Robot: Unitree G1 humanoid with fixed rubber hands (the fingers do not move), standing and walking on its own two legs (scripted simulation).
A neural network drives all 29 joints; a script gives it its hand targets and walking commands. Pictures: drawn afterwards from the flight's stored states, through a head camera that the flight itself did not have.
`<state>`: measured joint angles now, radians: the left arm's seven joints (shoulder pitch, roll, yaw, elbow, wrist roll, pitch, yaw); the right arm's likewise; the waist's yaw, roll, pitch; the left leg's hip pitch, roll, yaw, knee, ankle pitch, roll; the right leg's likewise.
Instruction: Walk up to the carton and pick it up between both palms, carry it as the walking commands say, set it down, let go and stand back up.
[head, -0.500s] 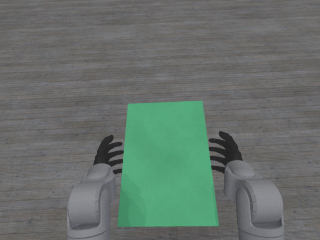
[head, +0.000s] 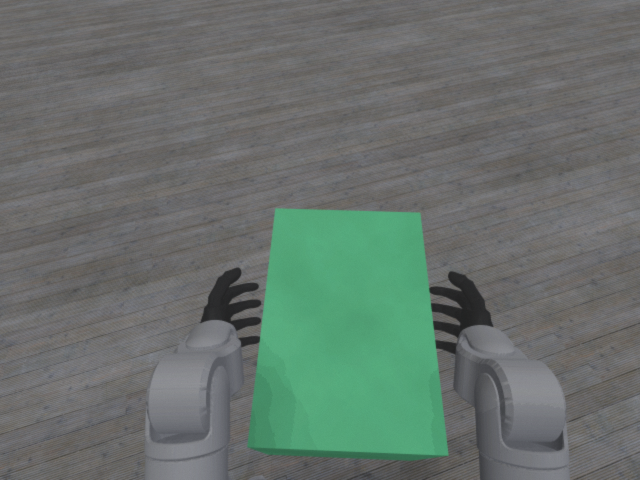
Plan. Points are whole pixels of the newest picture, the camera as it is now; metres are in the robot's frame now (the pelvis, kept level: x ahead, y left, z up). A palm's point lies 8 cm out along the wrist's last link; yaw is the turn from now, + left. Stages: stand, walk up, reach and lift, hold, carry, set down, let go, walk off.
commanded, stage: carry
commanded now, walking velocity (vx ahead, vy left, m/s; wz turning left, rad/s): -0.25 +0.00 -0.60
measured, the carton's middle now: (343, 334) +0.32 -0.01 +0.00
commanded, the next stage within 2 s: none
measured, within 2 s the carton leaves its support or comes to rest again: neither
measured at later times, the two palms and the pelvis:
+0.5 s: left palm out of the picture +0.12 +0.08 +0.12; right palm out of the picture +0.05 -0.18 +0.11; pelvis -0.18 +0.02 +0.01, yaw -18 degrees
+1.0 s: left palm out of the picture -0.05 +0.04 +0.11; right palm out of the picture -0.20 -0.18 +0.11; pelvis -0.35 +0.08 +0.01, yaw -36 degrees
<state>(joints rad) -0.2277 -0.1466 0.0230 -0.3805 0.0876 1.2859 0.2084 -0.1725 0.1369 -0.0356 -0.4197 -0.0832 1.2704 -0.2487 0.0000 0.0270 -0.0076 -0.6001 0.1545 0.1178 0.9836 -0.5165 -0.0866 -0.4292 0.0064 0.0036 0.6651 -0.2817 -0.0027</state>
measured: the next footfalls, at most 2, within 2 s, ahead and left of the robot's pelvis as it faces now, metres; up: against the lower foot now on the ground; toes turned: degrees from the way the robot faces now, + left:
left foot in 0.22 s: -0.04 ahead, +0.11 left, +0.00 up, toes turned -2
right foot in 0.54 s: -0.21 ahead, -0.13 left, +0.00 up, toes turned -25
